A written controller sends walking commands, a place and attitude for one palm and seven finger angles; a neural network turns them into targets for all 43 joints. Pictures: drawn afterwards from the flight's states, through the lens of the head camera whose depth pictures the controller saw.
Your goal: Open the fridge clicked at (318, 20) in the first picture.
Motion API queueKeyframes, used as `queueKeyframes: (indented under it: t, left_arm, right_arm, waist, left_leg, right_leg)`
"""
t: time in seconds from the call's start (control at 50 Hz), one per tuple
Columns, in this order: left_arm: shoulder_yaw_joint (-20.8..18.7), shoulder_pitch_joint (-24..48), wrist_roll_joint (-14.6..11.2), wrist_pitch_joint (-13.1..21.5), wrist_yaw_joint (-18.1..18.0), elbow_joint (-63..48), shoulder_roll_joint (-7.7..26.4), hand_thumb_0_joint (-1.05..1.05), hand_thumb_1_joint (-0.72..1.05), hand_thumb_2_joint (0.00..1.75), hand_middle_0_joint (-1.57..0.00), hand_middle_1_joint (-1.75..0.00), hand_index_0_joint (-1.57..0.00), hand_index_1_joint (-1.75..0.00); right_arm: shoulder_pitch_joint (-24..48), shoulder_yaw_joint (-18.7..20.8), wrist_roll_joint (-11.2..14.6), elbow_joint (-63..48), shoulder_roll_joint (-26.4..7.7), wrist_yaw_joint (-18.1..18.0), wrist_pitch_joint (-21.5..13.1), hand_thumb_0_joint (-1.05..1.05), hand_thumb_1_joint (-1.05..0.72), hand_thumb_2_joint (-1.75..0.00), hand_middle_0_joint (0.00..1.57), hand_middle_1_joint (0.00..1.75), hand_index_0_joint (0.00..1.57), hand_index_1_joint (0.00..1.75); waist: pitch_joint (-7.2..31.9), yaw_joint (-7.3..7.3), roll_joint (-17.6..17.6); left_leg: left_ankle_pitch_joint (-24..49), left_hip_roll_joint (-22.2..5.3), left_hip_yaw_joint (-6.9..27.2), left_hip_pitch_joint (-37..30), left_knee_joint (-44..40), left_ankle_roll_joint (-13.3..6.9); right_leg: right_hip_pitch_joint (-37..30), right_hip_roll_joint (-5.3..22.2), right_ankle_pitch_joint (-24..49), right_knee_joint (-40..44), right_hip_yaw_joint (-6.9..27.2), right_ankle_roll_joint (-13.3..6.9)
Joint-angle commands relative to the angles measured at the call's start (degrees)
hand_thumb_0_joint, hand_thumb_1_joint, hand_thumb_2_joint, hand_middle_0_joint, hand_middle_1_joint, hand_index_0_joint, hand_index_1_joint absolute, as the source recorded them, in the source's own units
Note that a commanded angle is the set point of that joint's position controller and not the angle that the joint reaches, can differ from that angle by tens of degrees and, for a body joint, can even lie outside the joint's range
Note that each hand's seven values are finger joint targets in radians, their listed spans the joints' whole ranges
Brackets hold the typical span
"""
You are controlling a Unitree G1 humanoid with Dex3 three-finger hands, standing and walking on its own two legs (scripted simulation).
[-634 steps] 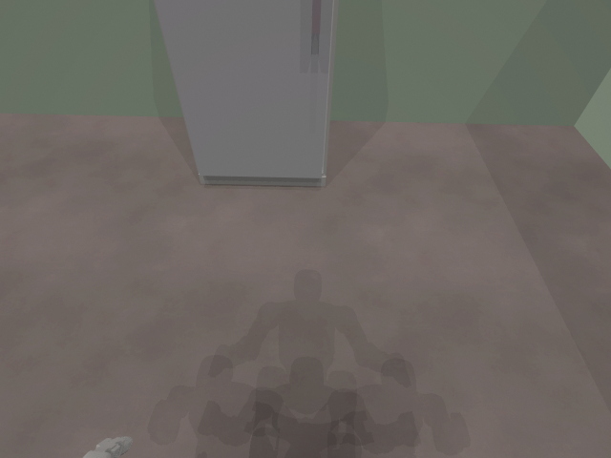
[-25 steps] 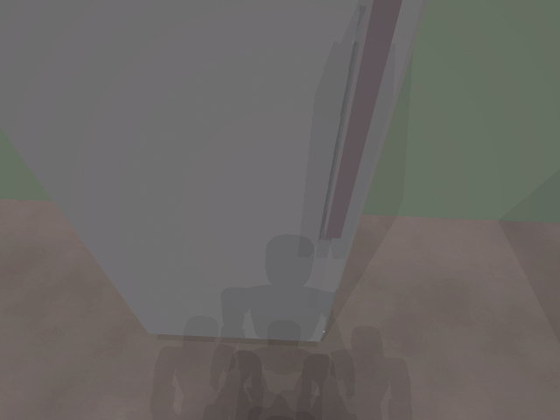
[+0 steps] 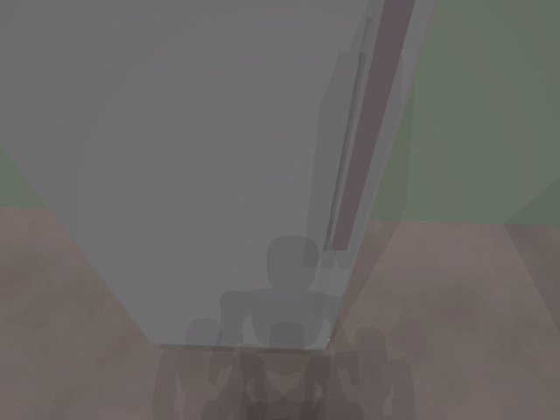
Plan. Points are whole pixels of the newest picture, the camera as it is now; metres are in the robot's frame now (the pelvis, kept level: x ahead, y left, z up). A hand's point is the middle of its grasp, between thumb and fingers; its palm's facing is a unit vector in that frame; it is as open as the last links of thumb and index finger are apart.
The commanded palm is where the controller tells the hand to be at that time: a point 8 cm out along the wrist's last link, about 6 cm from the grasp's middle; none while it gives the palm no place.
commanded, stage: look again from close up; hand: right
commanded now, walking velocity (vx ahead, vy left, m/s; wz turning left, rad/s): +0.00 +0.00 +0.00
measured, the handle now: (357, 143) +0.43 -0.07 +0.19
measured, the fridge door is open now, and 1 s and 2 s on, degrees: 0 0 0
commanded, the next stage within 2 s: raise the hand to about handle height in 0.20 s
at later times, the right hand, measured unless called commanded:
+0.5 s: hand (452, 380) +0.19 -0.20 +0.01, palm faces +0.25 +0.96 -0.09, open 7.7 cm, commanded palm +0.10 -0.24 -0.04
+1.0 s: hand (464, 399) +0.17 -0.21 +0.02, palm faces -0.10 +0.99 -0.10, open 10.3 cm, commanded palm +0.12 -0.28 +0.03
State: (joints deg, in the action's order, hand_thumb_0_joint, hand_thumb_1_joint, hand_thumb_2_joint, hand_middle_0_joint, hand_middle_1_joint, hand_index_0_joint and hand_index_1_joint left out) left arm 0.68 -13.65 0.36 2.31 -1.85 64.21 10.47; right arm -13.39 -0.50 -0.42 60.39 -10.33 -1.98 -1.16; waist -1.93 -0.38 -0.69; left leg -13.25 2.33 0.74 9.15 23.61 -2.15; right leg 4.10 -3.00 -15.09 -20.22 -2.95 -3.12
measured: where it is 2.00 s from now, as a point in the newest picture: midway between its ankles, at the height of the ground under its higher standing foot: outside the picture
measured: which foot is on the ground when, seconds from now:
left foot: down 0.00-1.00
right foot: down 0.00-1.00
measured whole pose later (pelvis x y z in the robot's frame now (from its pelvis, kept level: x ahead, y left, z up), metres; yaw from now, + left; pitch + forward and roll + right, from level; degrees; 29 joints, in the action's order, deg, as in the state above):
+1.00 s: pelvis -0.05 +0.02 -0.05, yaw -5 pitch +7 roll +2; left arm 4.6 -11.9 -2.9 15.5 -3.2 33.9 13.5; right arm -11.7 13.1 17.9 5.2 -20.3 27.2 -14.9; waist 3.1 0.8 2.0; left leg -21.4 2.4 -6.2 34.9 49.4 -3.7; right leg 34.5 -1.9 -25.4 -53.5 2.0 -2.0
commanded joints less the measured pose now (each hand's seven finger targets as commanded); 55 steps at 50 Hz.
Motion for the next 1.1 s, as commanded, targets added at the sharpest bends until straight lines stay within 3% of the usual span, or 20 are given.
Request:
queueKeyframes:
  t: [0.0,0.26,0.28,0.3,0.32,0.34,0.36,0.42,0.46,0.48,0.52,0.54,0.6,0.68,0.76,0.84,0.88,0.94,1.0,1.08]
  left_arm:
    - [-1.3,-2.4,0.2,0.6,-0.6,-1.7,6.9,0.0,0.9,0.9,-0.2,-0.3,-0.2,-0.3]
    - [-1.2,-0.9,0.2,0.6,-0.4,-1.3,9.1,0.0,0.9,0.9,-0.2,-0.3,-0.2,-0.3]
    - [-0.9,2.5,-0.3,0.6,0.1,-4.4,7.2,0.0,0.9,0.9,-0.2,-0.3,-0.2,-0.3]
    - [-4.9,3.3,-0.4,5.9,-3.9,-22.1,15.9,0.0,0.9,0.9,-0.2,-0.3,-0.2,-0.3]
    - [0.8,4.2,-1.0,11.6,-5.1,-21.9,9.7,0.0,0.9,0.9,-0.2,-0.3,-0.2,-0.3]
    - [0.2,1.3,-0.7,13.7,-3.9,-19.7,11.5,0.0,0.9,0.9,-0.2,-0.3,-0.2,-0.3]
    - [-1.2,0.4,-1.3,14.1,-2.4,-21.6,9.6,0.0,0.9,0.9,-0.2,-0.3,-0.2,-0.3]
    - [-3.5,2.3,-1.2,15.4,-1.0,-26.8,13.3,0.0,0.9,0.9,-0.2,-0.3,-0.2,-0.3]
    - [-3.8,3.8,-0.5,15.8,-0.1,-29.1,12.6,0.0,0.9,0.9,-0.2,-0.3,-0.2,-0.3]
    - [-4.0,4.7,-0.5,15.9,0.7,-30.6,12.3,0.0,0.9,0.9,-0.2,-0.3,-0.2,-0.3]
    - [-4.8,6.0,-0.8,15.8,2.9,-35.1,12.9,0.0,0.9,0.9,-0.2,-0.3,-0.2,-0.3]
    - [-5.0,7.2,-1.0,15.7,3.4,-37.5,13.8,0.0,0.9,0.9,-0.2,-0.3,-0.2,-0.3]
    - [-4.8,7.9,-2.0,13.5,3.2,-42.5,14.0,0.0,0.9,0.9,-0.2,-0.3,-0.2,-0.3]
    - [-3.7,7.0,-2.1,13.4,1.3,-45.6,11.2,0.0,0.9,0.9,-0.2,-0.3,-0.2,-0.3]
    - [-2.4,3.1,-1.6,15.4,0.0,-41.6,11.4,0.0,0.9,0.9,-0.2,-0.3,-0.2,-0.3]
    - [-1.6,2.6,-2.9,16.9,-2.0,-38.1,12.9,0.0,0.9,0.9,-0.2,-0.3,-0.2,-0.3]
    - [-1.5,2.9,-3.7,17.1,-2.7,-38.3,13.5,0.0,0.9,0.9,-0.2,-0.3,-0.2,-0.3]
    - [-1.4,4.7,-4.0,16.9,-3.0,-40.2,13.2,0.0,0.9,0.9,-0.2,-0.3,-0.2,-0.3]
    - [-0.6,6.2,-3.1,16.9,-2.8,-41.5,11.5,0.0,0.9,0.9,-0.2,-0.3,-0.2,-0.3]
    - [-0.6,4.5,-2.8,18.6,-1.5,-40.2,10.5,0.0,0.9,0.9,-0.2,-0.3,-0.2,-0.3]
  right_arm:
    - [-2.5,1.3,0.1,-2.2,-7.4,-0.3,-0.8,0.0,-0.9,-0.9,0.2,0.3,0.2,0.3]
    - [-1.4,1.3,0.1,-1.6,-8.8,0.1,-0.8,0.0,-0.9,-0.9,0.2,0.3,0.2,0.3]
    - [-8.3,0.9,-0.7,1.8,-6.2,-2.4,-1.8,0.0,-0.9,-0.9,0.2,0.3,0.2,0.3]
    - [29.6,22.3,10.2,-78.8,-32.0,-2.3,-9.8,0.0,-0.88,-0.89,0.2,0.32,0.2,0.32]
    - [11.0,9.5,8.1,-71.7,-17.1,-2.1,-8.8,0.0,-0.85,-0.88,0.2,0.33,0.2,0.33]
    - [6.5,9.3,7.3,-61.6,-14.3,-3.8,-7.8,0.0,-0.83,-0.87,0.21,0.34,0.21,0.34]
    - [-3.6,3.2,9.4,-61.7,-3.7,-2.5,-5.2,0.0,-0.81,-0.86,0.21,0.36,0.21,0.36]
    - [3.5,5.9,11.8,-56.6,-4.0,2.4,-12.0,0.0,-0.74,-0.83,0.21,0.4,0.21,0.4]
    - [-8.7,8.6,13.9,-46.9,-2.5,7.7,-19.4,0.0,-0.69,-0.81,0.22,0.43,0.22,0.43]
    - [-14.1,8.7,15.3,-43.0,-0.8,11.4,-23.3,0.0,-0.67,-0.8,0.22,0.45,0.22,0.45]
    - [-19.9,11.3,16.9,-42.5,-3.3,19.8,-29.9,0.0,-0.62,-0.78,0.22,0.48,0.22,0.48]
    - [-17.7,14.4,16.9,-43.8,-8.4,23.8,-32.0,0.0,-0.6,-0.77,0.22,0.5,0.22,0.5]
    - [-12.9,23.8,17.0,-50.9,-19.8,28.3,-28.7,0.0,-0.53,-0.74,0.23,0.54,0.23,0.54]
    - [2.4,25.6,23.3,-71.2,-17.8,24.4,-26.4,0.0,-0.43,-0.7,0.23,0.6,0.23,0.6]
    - [6.8,17.1,21.0,-80.8,-14.1,21.1,-30.1,0.0,-0.34,-0.66,0.24,0.66,0.24,0.66]
    - [9.6,11.1,18.8,-69.6,-13.4,26.2,-25.7,0.0,-0.25,-0.62,0.25,0.72,0.25,0.72]
    - [7.7,13.7,18.2,-63.6,-16.5,28.6,-20.3,0.0,-0.2,-0.6,0.25,0.75,0.25,0.75]
    - [4.6,22.5,20.0,-62.7,-23.3,29.6,-12.8,0.0,-0.13,-0.57,0.25,0.8,0.25,0.8]
    - [2.4,31.4,24.2,-68.3,-26.4,26.2,-11.3,0.0,-0.06,-0.54,0.26,0.84,0.26,0.84]
    - [0.1,28.8,25.7,-72.8,-19.9,22.7,-14.7,0.0,0.03,-0.5,0.27,0.9,0.27,0.9]
  waist:
    - [-0.7,0.44,-0.2]
    - [-0.6,0.43,0.9]
    - [1.0,2.01,2.8]
    - [22.1,-2.08,21.8]
    - [22.3,1.0,20.6]
    - [21.0,0.89,14.2]
    - [15.6,-0.62,7.4]
    - [-0.1,-3.08,-10.2]
    - [-1.8,-0.16,-15.4]
    - [-1.4,1.16,-16.8]
    - [4.6,3.66,-8.6]
    - [6.9,3.3,-5.9]
    - [14.3,5.75,-1.0]
    - [18.7,3.41,7.9]
    - [16.8,-1.58,10.3]
    - [8.8,-5.14,2.9]
    - [8.3,-3.7,0.6]
    - [15.7,1.21,1.4]
    - [22.3,5.18,2.2]
    - [19.1,4.14,2.5]
  left_leg:
    - [14.9,-8.1,7.1,-1.4,-3.2,-1.1]
    - [11.4,-8.1,7.5,-1.2,-4.4,-1.1]
    - [33.4,-11.3,7.0,-0.6,-0.2,1.4]
    - [32.9,-4.0,2.6,-6.3,1.1,1.5]
    - [18.3,-3.5,-0.1,-5.6,3.5,-2.3]
    - [9.5,-2.2,-1.0,-1.4,5.4,-1.6]
    - [5.4,-2.3,-3.0,2.6,5.3,-0.7]
    - [0.3,-2.8,-3.2,13.3,3.1,0.4]
    - [-8.8,-2.8,-3.4,19.8,6.8,0.5]
    - [-11.8,-2.9,-3.1,21.9,9.5,0.3]
    - [-7.1,-3.5,-1.2,20.0,15.5,-1.3]
    - [-5.5,-4.0,0.6,19.4,17.3,-1.5]
    - [-7.3,-4.5,4.7,16.8,18.8,-0.5]
    - [-13.7,-3.4,5.0,18.1,17.3,-0.5]
    - [-5.9,-1.6,2.0,22.1,19.3,-0.6]
    - [-11.7,-1.9,2.4,24.6,15.7,0.8]
    - [-17.2,-2.8,3.3,22.8,12.5,1.1]
    - [-13.7,-4.1,3.2,14.6,11.8,1.0]
    - [-4.7,-3.6,1.5,7.1,13.9,0.7]
    - [5.8,-2.0,-1.8,8.5,15.5,0.4]
  right_leg:
    - [2.9,9.4,13.9,3.0,6.6,0.8]
    - [3.0,9.6,10.3,4.5,7.0,0.8]
    - [4.3,10.7,18.4,-7.2,3.5,2.1]
    - [-9.4,1.9,29.0,-5.3,3.6,5.2]
    - [-10.3,4.3,42.7,-2.9,1.4,7.3]
    - [-7.7,5.4,42.4,-3.5,2.9,6.9]
    - [-4.6,7.0,36.9,-3.2,5.1,6.4]
    - [12.7,4.1,6.5,-8.6,6.3,2.9]
    - [23.3,2.5,-3.4,-14.2,5.5,2.3]
    - [27.5,2.1,-5.7,-16.9,4.8,2.7]
    - [29.9,0.8,-3.3,-21.9,3.3,3.8]
    - [31.7,0.4,-3.0,-24.4,2.7,3.7]
    - [36.9,-0.1,-3.8,-26.7,1.1,2.6]
    - [31.7,1.1,-4.7,-26.7,2.7,1.8]
    - [26.5,2.5,-1.5,-27.6,5.7,1.1]
    - [30.8,3.0,-7.4,-27.5,7.0,0.5]
    - [32.3,2.9,-10.1,-25.5,6.8,0.6]
    - [29.7,2.4,-5.5,-23.2,6.3,0.9]
    - [27.1,2.4,2.0,-21.9,6.4,1.6]
    - [24.1,3.0,7.4,-19.6,5.9,2.4]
